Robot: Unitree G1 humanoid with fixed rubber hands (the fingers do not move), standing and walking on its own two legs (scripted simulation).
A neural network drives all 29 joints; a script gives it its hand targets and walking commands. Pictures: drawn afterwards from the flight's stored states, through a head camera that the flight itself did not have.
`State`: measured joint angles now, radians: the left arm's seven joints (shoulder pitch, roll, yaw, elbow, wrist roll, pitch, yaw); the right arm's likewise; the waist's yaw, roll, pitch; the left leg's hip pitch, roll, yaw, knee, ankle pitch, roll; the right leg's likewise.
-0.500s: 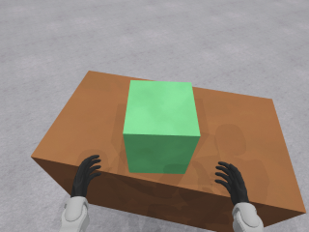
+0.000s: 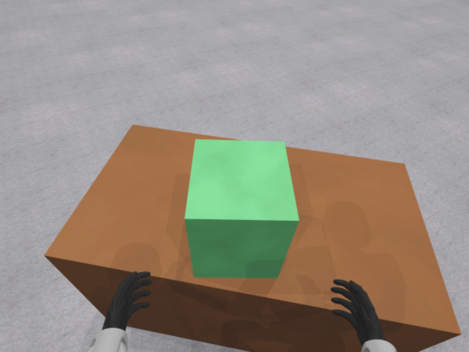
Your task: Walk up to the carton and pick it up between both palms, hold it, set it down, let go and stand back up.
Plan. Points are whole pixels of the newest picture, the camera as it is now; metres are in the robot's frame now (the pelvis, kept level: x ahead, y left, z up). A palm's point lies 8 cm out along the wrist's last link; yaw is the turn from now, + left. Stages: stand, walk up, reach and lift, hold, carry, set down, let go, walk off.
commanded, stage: set down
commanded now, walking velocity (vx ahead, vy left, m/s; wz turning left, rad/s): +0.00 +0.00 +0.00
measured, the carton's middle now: (238, 211) +0.43 +0.02 -0.07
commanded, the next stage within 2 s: let go in 0.52 s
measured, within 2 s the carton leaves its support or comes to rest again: neither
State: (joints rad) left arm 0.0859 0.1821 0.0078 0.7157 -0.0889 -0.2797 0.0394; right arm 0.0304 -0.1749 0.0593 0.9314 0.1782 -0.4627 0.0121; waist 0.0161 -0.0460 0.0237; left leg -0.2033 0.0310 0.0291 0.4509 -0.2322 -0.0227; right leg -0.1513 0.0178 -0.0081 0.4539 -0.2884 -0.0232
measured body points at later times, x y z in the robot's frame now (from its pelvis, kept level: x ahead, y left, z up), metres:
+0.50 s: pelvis +0.00 +0.00 +0.01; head +0.01 +0.01 +0.46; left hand +0.18 +0.23 -0.08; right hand +0.17 -0.22 -0.08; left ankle +0.01 +0.13 -0.74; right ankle -0.03 -0.10 -0.74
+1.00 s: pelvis -0.01 +0.00 +0.01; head +0.00 +0.01 +0.45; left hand +0.18 +0.22 -0.09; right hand +0.15 -0.23 -0.08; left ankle +0.00 +0.13 -0.74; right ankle -0.03 -0.10 -0.74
